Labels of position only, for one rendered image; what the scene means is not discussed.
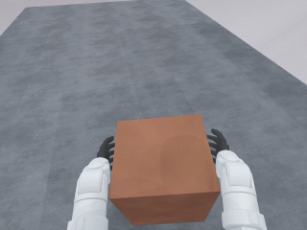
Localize right robot hand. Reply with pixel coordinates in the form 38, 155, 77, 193
206, 128, 229, 164

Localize carton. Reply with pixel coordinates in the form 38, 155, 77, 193
108, 114, 221, 226

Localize left robot hand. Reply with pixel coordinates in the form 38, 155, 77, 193
96, 136, 115, 170

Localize robot right forearm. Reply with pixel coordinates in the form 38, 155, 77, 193
216, 149, 268, 230

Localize robot left forearm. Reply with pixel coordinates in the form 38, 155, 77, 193
67, 157, 110, 230

